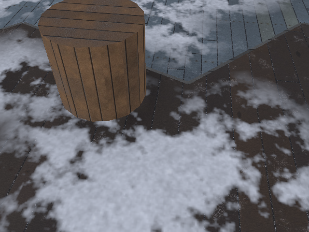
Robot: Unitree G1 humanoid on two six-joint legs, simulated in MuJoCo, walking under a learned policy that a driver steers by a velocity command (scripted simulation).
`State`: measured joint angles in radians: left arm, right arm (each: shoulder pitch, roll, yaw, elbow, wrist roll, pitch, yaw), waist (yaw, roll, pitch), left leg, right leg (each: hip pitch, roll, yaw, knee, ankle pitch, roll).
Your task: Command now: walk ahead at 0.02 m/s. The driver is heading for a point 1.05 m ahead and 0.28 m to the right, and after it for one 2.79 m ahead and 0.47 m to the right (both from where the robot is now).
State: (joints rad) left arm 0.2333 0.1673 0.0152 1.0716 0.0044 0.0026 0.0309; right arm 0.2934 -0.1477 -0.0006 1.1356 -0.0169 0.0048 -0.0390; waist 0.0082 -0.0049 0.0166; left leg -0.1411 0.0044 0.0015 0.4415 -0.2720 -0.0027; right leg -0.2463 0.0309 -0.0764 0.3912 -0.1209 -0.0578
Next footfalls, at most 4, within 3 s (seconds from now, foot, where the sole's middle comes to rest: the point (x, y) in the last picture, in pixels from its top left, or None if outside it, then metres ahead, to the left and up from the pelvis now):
1.02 right None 0.18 -0.10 -0.78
1.52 left None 0.54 0.05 -0.78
2.06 right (191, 178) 0.80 -0.15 -0.78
2.62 left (190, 121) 1.18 -0.17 -0.78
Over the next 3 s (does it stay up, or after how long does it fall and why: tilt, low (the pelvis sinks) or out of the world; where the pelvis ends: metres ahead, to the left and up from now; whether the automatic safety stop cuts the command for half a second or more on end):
stays up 1.11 -0.20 0.00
